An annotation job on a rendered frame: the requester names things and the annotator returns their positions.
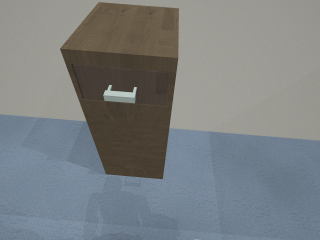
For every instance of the drawer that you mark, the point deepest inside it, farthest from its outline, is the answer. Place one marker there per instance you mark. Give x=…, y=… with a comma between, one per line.
x=152, y=85

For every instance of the handle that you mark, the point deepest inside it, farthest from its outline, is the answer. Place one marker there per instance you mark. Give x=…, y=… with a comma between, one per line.
x=120, y=96

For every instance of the cabinet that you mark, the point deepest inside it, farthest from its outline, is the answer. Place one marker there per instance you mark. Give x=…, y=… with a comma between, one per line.
x=131, y=138

